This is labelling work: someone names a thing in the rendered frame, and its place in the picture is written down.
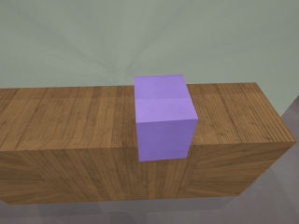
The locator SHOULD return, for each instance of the pedestal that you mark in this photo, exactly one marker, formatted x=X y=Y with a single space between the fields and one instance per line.
x=79 y=145

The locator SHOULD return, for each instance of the carton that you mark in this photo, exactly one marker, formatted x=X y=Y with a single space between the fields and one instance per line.
x=165 y=117

